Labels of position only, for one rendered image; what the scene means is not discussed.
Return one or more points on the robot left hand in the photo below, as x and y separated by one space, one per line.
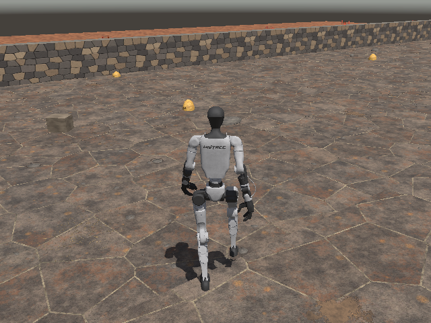
190 186

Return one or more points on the robot left foot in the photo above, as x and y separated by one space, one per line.
205 284

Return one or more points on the robot right hand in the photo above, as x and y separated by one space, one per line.
250 207

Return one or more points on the robot right upper arm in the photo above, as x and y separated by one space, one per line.
238 154

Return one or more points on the right robot forearm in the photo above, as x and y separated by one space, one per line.
244 186

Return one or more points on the robot left upper arm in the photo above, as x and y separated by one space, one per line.
191 151

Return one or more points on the left robot forearm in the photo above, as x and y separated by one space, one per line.
186 175

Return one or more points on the robot head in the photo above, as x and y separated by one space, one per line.
216 117

